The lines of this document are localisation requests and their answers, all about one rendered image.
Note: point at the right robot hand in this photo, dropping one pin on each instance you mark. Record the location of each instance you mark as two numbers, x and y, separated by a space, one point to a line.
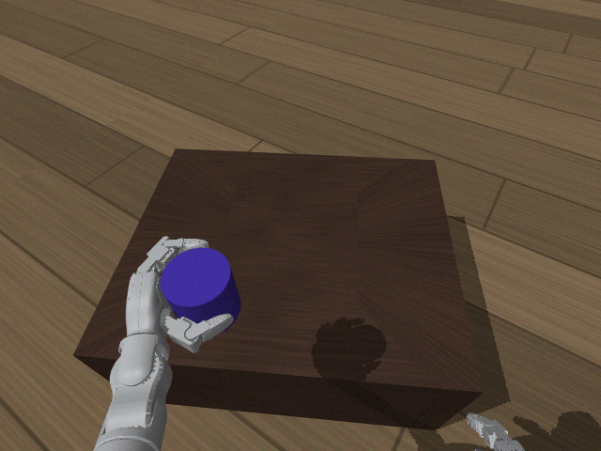
494 434

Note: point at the can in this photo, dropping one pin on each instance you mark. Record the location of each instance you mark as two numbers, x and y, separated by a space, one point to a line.
199 285

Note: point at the left robot arm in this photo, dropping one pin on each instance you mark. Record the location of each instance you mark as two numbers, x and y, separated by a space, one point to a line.
140 380

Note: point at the left robot hand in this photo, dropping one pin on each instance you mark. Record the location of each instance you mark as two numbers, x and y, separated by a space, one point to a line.
147 310

